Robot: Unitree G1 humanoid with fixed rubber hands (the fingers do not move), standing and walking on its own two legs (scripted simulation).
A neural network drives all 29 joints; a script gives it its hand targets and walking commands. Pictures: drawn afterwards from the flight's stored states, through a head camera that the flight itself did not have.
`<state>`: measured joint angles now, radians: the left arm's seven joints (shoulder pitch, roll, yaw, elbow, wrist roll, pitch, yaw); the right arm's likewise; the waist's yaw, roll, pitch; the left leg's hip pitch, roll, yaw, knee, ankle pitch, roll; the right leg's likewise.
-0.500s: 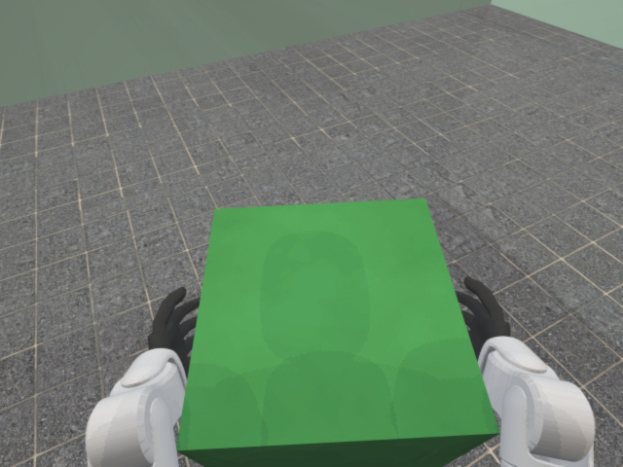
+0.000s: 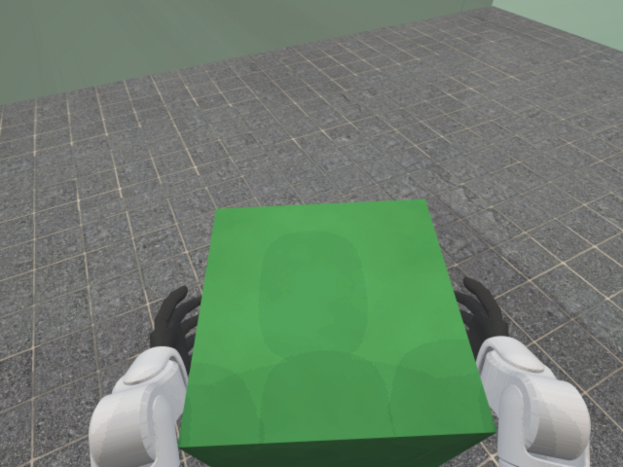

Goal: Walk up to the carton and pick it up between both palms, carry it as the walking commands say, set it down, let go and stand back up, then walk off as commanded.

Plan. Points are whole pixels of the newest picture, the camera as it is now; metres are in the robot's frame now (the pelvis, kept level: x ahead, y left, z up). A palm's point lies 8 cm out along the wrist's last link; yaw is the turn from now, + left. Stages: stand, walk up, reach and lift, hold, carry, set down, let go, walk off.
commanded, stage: carry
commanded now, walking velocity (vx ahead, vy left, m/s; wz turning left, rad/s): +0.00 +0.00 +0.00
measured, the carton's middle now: (326, 346) +0.27 +0.00 +0.02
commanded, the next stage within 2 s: none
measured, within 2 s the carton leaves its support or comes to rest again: neither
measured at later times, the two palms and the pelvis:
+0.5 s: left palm (170, 351) +0.24 +0.18 +0.07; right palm (478, 342) +0.24 -0.17 +0.08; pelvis +0.00 +0.01 +0.00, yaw +0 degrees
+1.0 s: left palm (173, 349) +0.25 +0.18 +0.07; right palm (474, 341) +0.25 -0.17 +0.07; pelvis +0.00 +0.01 +0.00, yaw +0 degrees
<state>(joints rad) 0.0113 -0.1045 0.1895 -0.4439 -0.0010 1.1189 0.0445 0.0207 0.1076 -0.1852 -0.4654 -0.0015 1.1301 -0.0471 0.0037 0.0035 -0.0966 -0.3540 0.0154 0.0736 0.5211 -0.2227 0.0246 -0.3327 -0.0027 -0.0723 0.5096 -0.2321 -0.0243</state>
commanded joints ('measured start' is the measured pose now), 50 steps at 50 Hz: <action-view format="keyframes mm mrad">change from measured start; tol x2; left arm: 1 -414 -685 -751 -138 -208 -17 -87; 50 -437 -638 -667 6 -145 -145 -106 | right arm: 1 -417 663 730 -123 191 -23 82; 50 -441 625 642 21 128 -149 108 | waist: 1 0 4 -199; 50 3 1 -211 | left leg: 1 81 119 -123 -83 92 11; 50 100 119 -119 -95 94 16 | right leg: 1 83 -124 121 -73 132 -31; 50 75 -126 120 -69 124 -28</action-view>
